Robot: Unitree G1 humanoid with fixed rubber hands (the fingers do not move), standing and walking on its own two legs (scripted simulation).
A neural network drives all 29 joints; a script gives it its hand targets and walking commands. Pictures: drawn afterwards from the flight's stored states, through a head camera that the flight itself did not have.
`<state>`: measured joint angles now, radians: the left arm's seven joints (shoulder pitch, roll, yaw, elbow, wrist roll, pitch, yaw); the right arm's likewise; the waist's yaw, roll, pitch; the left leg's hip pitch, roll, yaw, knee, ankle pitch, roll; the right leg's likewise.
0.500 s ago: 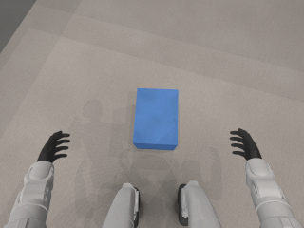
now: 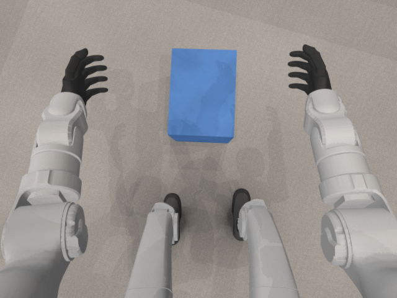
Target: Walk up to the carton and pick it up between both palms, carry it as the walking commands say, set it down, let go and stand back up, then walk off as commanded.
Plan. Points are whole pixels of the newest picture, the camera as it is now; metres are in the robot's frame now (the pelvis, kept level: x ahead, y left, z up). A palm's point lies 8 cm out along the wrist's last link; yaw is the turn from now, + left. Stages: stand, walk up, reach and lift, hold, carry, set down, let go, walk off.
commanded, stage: reach and lift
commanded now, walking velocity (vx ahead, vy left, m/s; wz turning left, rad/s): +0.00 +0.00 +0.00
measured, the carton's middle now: (202, 100) +0.58 +0.01 -0.56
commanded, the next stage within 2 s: none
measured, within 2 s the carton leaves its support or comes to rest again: neither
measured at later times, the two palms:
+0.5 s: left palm (91, 50) +0.57 +0.23 -0.13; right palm (287, 51) +0.56 -0.17 -0.14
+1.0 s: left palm (130, 78) +0.56 +0.19 -0.26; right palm (271, 83) +0.54 -0.18 -0.28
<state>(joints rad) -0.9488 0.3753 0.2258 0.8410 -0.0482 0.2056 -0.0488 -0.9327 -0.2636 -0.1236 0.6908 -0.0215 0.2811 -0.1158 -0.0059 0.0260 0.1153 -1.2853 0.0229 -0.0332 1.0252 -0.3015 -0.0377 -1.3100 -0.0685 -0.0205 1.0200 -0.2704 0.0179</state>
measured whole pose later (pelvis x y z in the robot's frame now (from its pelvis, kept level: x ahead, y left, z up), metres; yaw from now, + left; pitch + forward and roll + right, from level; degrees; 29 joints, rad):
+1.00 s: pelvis -0.02 +0.00 -0.10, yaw +1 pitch +35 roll +1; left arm -1.54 0.39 0.26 0.86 -0.09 0.20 0.06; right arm -1.49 -0.28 -0.31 0.75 0.03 0.23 -0.19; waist -0.01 0.02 0.53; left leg -1.65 0.01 -0.05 1.49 -0.45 -0.04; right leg -1.68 -0.06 0.01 1.48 -0.42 0.03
